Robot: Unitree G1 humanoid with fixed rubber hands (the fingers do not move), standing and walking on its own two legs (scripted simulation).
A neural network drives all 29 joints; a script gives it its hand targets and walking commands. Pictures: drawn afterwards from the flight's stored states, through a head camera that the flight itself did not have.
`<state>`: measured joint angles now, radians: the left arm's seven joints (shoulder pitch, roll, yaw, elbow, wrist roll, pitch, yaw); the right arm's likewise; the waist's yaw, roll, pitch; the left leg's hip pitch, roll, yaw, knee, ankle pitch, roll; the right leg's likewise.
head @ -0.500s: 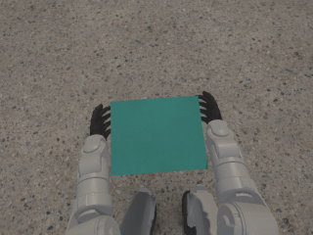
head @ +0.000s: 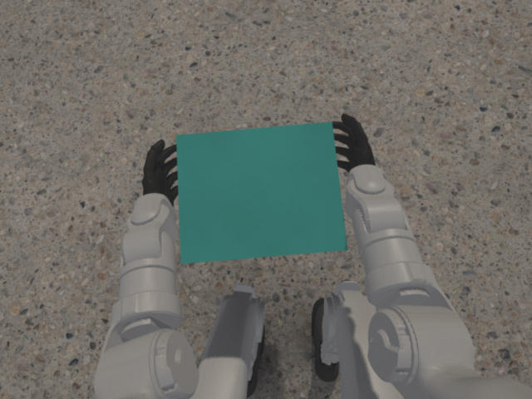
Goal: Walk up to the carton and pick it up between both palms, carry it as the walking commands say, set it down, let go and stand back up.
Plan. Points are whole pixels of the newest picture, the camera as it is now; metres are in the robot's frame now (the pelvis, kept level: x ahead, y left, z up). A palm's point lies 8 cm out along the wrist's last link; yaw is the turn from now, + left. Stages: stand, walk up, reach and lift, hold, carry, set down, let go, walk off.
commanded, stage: set down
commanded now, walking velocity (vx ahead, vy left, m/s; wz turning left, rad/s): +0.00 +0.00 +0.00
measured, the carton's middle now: (262, 205) +0.42 +0.06 -0.15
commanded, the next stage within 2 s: none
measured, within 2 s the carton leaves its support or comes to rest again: rests again in 2.00 s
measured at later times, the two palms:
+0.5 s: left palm (178, 197) +0.43 +0.21 -0.16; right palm (344, 172) +0.48 -0.09 -0.16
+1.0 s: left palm (192, 200) +0.45 +0.21 -0.25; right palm (335, 178) +0.50 -0.08 -0.26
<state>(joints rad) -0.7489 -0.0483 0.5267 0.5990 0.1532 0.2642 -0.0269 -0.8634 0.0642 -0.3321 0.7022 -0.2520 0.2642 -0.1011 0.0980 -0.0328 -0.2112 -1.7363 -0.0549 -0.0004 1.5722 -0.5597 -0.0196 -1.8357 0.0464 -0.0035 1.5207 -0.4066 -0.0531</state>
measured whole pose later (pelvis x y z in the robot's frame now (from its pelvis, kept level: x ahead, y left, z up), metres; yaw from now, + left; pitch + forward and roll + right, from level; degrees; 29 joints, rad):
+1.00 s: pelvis -0.02 +0.01 -0.14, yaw +1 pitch +44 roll +3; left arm -1.06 0.04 0.49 0.69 0.08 0.25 0.06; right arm -1.21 -0.11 -0.29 0.88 -0.13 0.22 -0.11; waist 0.08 -0.03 0.01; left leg -2.17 -0.07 0.04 2.02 -0.62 -0.01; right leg -2.28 0.04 0.01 1.95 -0.44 -0.03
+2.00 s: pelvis -0.03 +0.02 -0.19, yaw +2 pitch +39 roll +2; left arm -1.19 0.12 0.39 0.82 -0.01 0.20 0.11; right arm -1.40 -0.24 -0.17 1.09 0.02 0.14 -0.12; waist 0.07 -0.03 0.21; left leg -2.27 -0.09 0.05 2.23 -0.64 0.00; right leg -2.38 0.02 0.00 2.14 -0.44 -0.02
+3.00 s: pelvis -0.03 +0.02 -0.20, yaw +2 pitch +36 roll +2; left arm -1.25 0.14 0.34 0.99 -0.02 0.07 0.09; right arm -1.42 -0.29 -0.12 1.21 0.07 0.03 -0.11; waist 0.08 -0.02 0.27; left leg -2.25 -0.09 0.06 2.27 -0.66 -0.01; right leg -2.36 0.02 0.00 2.19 -0.46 -0.02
